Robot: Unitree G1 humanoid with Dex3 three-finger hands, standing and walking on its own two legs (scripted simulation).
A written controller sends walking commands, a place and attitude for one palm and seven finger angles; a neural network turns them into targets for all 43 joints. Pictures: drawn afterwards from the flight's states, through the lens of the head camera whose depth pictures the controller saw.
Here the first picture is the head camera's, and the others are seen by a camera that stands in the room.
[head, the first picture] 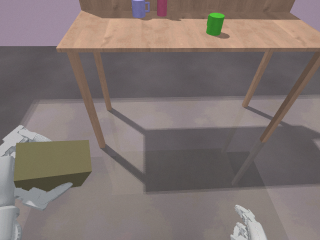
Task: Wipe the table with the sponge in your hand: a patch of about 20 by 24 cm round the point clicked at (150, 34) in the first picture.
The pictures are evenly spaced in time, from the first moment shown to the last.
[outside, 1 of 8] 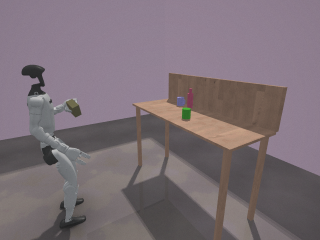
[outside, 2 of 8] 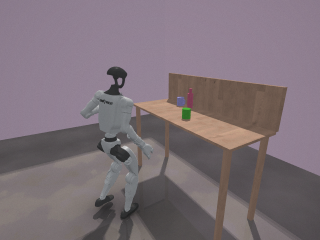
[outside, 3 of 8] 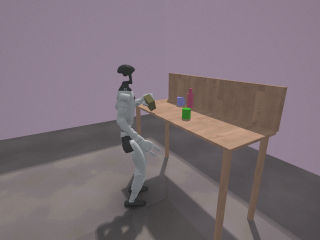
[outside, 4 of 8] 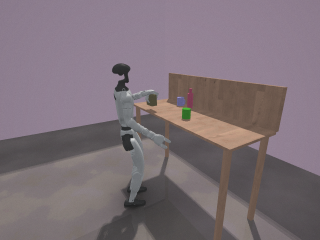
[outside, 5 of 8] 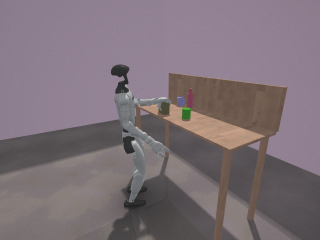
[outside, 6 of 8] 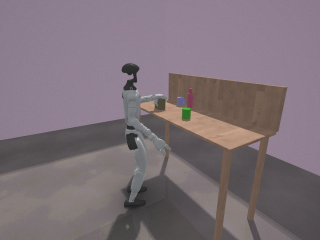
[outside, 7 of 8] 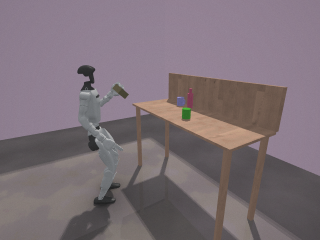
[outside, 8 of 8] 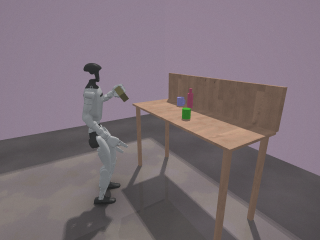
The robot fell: no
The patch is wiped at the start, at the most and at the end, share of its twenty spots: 0.00 0.95 0.95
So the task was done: yes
